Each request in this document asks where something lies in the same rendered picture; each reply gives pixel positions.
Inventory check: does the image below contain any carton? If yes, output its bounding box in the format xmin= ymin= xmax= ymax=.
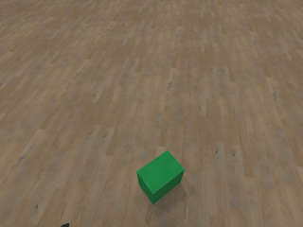
xmin=136 ymin=150 xmax=185 ymax=204

